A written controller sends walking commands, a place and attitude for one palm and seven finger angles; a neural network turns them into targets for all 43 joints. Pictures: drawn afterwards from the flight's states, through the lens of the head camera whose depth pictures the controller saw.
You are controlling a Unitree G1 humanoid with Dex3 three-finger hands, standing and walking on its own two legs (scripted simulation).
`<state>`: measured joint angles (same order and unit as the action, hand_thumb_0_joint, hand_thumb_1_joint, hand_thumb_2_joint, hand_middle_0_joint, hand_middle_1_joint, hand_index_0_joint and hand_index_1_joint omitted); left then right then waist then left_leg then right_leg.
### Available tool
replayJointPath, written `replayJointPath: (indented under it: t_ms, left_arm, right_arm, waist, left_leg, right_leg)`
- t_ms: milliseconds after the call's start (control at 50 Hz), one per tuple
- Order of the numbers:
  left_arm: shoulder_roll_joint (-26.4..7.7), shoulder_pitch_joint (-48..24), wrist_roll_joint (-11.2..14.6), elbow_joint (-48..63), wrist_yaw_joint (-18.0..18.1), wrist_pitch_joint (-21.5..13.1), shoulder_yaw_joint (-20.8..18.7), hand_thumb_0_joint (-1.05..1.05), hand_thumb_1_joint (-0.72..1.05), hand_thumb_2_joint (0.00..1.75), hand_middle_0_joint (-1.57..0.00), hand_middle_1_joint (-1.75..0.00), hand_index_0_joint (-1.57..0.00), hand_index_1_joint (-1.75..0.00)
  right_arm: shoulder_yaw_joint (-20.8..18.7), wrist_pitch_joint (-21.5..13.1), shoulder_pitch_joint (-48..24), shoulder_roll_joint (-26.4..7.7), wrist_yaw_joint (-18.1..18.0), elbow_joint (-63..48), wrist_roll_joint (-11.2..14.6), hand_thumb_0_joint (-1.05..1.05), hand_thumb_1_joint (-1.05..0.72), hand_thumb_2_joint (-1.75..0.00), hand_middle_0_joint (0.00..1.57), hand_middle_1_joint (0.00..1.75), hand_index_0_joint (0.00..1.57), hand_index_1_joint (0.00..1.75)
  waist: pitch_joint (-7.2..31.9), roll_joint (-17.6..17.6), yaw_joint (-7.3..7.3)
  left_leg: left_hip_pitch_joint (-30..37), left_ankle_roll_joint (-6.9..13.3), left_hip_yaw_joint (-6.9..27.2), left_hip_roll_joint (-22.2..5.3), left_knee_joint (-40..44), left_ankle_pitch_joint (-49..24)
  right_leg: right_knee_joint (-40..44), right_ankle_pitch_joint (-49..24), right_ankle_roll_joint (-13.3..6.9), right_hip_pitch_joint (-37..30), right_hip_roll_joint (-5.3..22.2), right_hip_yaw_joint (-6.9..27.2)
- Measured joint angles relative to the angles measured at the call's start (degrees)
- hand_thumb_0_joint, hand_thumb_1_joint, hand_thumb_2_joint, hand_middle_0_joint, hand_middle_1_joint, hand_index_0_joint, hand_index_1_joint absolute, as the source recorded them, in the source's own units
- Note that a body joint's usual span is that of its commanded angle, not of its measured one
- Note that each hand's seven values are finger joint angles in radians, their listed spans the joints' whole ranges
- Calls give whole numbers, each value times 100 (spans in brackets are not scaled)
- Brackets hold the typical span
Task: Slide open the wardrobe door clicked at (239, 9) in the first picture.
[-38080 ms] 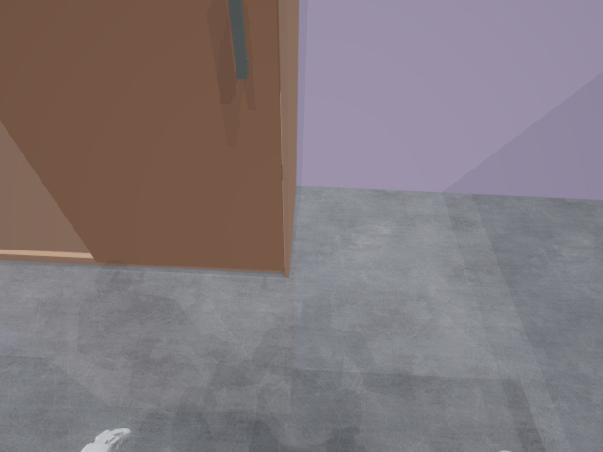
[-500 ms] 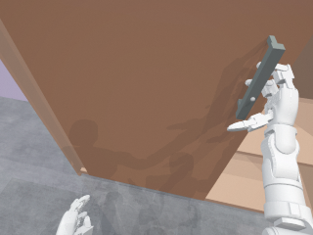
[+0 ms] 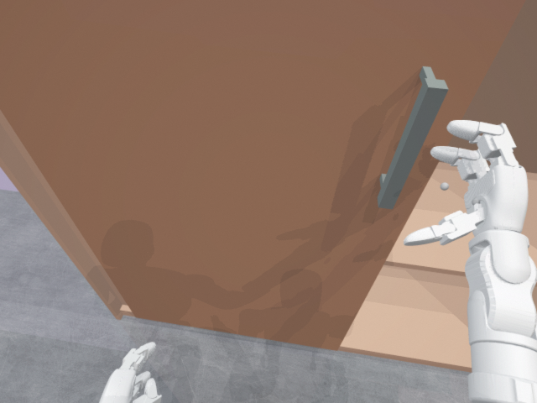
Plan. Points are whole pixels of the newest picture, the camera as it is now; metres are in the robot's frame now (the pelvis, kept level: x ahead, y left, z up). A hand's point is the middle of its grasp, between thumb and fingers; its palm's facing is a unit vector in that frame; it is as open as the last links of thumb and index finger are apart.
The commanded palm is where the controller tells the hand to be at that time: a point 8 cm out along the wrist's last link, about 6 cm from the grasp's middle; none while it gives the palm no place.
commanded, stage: slip the hand off the handle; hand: right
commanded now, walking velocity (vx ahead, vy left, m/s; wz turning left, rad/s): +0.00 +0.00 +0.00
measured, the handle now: (404, 144) +0.42 -0.17 +0.20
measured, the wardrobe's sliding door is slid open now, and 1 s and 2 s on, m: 0.64 0.64 0.64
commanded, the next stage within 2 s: draw the hand back to the body in 0.60 s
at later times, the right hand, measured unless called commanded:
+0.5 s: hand (470, 251) +0.25 -0.21 +0.19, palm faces +0.24 +0.97 -0.07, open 14.7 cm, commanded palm +0.21 -0.24 +0.18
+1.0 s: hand (499, 284) +0.21 -0.22 +0.19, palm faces +0.19 +0.98 -0.04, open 14.7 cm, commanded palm +0.17 -0.25 +0.19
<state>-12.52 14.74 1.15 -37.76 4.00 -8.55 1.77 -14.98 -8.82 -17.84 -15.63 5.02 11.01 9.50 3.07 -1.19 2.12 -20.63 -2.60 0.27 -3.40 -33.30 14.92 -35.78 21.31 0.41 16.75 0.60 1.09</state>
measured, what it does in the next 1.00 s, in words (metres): stands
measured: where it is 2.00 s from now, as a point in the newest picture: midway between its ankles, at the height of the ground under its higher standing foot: outside the picture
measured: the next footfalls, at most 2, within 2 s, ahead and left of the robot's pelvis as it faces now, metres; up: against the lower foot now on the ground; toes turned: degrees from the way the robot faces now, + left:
none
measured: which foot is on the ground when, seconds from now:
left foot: down 0.00-1.00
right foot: down 0.00-1.00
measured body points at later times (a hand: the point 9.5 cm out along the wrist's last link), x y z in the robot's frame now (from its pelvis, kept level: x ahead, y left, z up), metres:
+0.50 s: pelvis -0.02 +0.03 +0.00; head -0.04 +0.05 +0.45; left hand +0.18 +0.26 -0.07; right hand +0.23 -0.26 +0.19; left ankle +0.02 +0.16 -0.73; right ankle -0.03 -0.12 -0.73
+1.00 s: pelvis -0.01 +0.02 +0.00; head -0.06 +0.04 +0.45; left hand +0.20 +0.22 -0.05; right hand +0.20 -0.27 +0.19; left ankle +0.02 +0.16 -0.73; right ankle -0.03 -0.12 -0.73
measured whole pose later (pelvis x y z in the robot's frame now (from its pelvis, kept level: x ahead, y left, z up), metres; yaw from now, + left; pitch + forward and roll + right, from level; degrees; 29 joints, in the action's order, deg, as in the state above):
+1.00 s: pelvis -0.01 +0.02 +0.00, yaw -1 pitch -4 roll +0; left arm -13.6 12.2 2.8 -36.1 6.8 -15.2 4.8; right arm -20.3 15.7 8.3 -17.5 11.5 -17.2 19.4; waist 3.5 -3.2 4.8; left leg -13.0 -2.0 -1.3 -3.0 -31.3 14.3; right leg -32.3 19.4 1.5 9.1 1.2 2.6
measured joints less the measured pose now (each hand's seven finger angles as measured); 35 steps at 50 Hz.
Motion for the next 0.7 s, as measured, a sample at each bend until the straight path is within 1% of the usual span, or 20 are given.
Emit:
replayJointPath:
  t_ms: [60, 120, 240, 320, 420, 500, 600, 700]
  left_arm:
    - [0, 11, -5, 62, -26, -12, 8, 1, 90, 90, -20, -30, -20, -30]
    - [-4, 1, -27, 116, -48, -32, 17, 1, 90, 90, -20, -30, -20, -30]
    - [-47, -84, -61, 127, -21, -96, 21, 1, 90, 90, -20, -30, -20, -30]
    - [-124, -157, -40, 108, 46, -163, 24, 2, 90, 90, -20, -30, -20, -30]
    - [-175, -247, 7, 110, 146, -233, 39, 2, 90, 90, -20, -30, -20, -30]
    - [-189, -263, 19, 165, 178, -328, 38, 2, 90, 90, -20, -30, -20, -30]
    - [-191, -222, -16, 187, 163, -480, 48, 2, 90, 90, -20, -30, -20, -30]
    - [-170, -157, -48, 171, 134, -601, 82, 2, 90, 90, -20, -30, -20, -30]
  right_arm:
    - [-19, 81, 310, 92, -31, -219, 48, -1, 56, -19, 26, 115, 25, 115]
    - [-63, 71, 670, 161, -113, -493, 46, -1, 56, -19, 26, 115, 25, 115]
    - [-218, -78, 1089, 109, -210, -897, 35, -1, 56, -19, 26, 115, 25, 115]
    - [-265, -136, 1234, 41, -36, -1063, 156, -1, 56, -19, 25, 115, 25, 115]
    - [-336, -28, 1428, -36, 286, -1104, 410, -1, 56, -19, 25, 115, 25, 115]
    - [-418, 9, 1680, -28, 382, -1217, 542, -1, 56, -19, 25, 115, 25, 115]
    - [-391, -130, 2041, 47, 348, -1580, 559, -1, 56, -19, 25, 115, 25, 115]
    - [-237, -218, 2387, 103, 345, -2073, 548, -1, 56, -19, 25, 115, 25, 115]
  waist:
    - [22, -29, -27]
    - [16, -39, -27]
    - [-39, -38, 50]
    - [-54, -85, 111]
    - [-47, -119, 140]
    - [-75, -123, 151]
    - [-110, -113, 188]
    - [-122, -117, 230]
  left_leg:
    - [7, -5, 32, 20, -21, 2]
    - [21, 8, 50, 47, -61, 14]
    - [71, 86, -24, 106, -137, 35]
    - [123, 135, -109, 130, -150, 34]
    - [177, 174, -163, 152, -134, 10]
    - [216, 197, -172, 174, -135, -1]
    - [246, 198, -181, 171, -163, 13]
    - [299, 177, -195, 142, -187, 41]
  right_leg:
    - [36, -14, 19, -50, 20, -32]
    - [64, -28, 48, -108, 46, -51]
    - [56, -61, 129, -167, 111, 22]
    - [47, -91, 175, -191, 141, 107]
    - [90, -143, 197, -241, 166, 159]
    - [99, -158, 216, -284, 188, 168]
    - [64, -145, 223, -307, 186, 178]
    - [18, -116, 216, -338, 158, 196]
